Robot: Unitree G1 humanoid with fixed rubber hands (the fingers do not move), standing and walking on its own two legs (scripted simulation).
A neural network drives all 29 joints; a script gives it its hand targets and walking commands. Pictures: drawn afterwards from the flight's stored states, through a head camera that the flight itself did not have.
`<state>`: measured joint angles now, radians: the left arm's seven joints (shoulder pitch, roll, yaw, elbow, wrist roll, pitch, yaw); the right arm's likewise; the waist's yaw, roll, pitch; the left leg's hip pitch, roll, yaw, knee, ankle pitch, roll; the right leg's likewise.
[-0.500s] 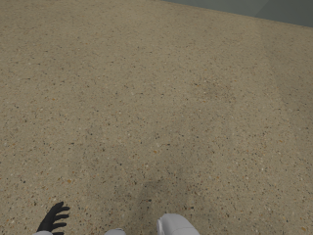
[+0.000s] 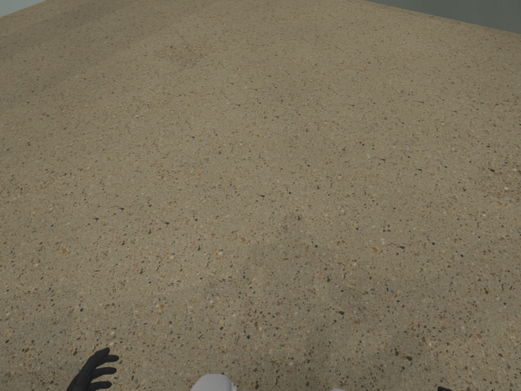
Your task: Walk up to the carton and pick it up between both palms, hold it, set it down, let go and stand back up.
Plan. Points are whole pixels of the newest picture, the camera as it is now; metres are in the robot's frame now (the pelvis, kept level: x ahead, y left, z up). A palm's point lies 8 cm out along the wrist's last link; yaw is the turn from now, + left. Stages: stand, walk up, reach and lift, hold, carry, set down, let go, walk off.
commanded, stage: walk up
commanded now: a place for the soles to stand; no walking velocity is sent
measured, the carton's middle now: out of the picture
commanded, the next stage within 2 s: none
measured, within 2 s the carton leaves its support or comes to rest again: neither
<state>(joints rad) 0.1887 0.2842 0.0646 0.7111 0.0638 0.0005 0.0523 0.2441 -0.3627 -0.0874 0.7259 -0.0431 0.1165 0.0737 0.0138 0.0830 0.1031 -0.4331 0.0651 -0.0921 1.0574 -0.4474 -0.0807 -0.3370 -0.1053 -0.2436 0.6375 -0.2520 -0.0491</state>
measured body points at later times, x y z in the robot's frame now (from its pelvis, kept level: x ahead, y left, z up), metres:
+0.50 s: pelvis -0.12 +0.06 +0.00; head -0.10 +0.08 +0.45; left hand -0.17 +0.36 -0.10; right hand +0.14 -0.13 -0.09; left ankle -0.14 +0.17 -0.66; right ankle -0.02 -0.01 -0.72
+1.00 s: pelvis -0.19 +0.13 +0.00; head -0.20 +0.14 +0.45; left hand -0.40 +0.34 -0.11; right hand +0.10 +0.05 -0.10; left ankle -0.25 +0.23 -0.69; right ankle -0.09 +0.10 -0.72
